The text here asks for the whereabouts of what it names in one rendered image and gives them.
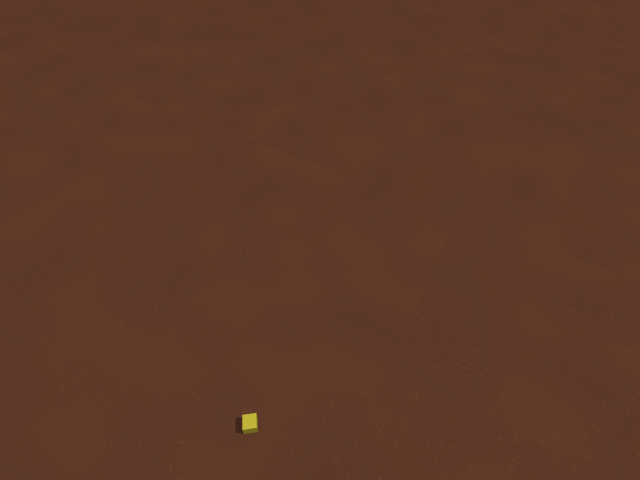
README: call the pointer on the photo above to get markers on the cube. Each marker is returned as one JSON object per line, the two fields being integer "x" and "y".
{"x": 250, "y": 423}

